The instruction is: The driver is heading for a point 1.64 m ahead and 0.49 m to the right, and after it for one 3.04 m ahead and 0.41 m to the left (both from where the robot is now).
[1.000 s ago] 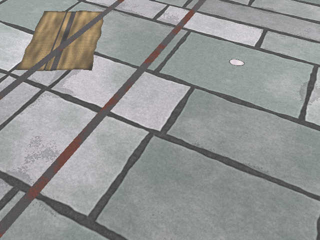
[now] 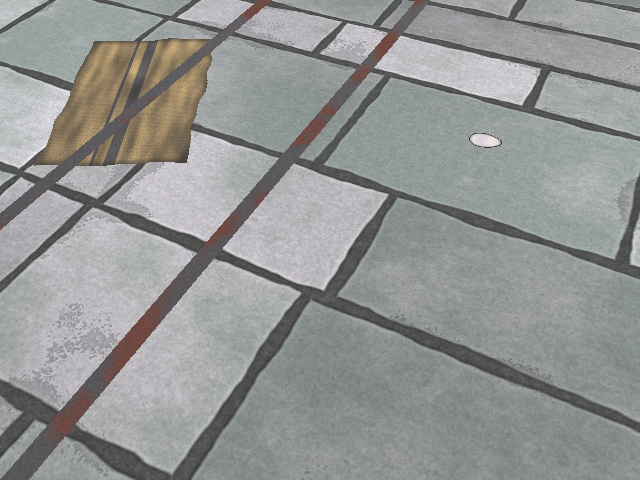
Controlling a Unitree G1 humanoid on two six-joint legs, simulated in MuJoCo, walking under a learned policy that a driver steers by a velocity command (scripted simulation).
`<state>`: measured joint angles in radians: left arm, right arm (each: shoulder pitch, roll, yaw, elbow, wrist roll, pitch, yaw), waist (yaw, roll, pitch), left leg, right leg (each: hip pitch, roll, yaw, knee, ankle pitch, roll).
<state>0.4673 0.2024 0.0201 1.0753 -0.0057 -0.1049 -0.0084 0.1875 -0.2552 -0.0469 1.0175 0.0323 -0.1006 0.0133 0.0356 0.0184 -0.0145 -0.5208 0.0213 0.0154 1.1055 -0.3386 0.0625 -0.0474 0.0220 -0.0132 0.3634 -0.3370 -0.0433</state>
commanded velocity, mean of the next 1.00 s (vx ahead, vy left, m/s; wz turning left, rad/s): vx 0.48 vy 0.00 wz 0.00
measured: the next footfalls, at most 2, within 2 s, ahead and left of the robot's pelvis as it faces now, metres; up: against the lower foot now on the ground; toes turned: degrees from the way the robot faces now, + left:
left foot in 0.26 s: +0.32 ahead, +0.14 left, +0.00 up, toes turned +2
right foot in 0.80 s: +0.62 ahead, -0.11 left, +0.00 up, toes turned -3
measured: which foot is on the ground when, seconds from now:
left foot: up 0.00-0.24, down 0.26-0.82, up 0.84-1.00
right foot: down 0.00-0.28, up 0.30-0.78, down 0.80-1.00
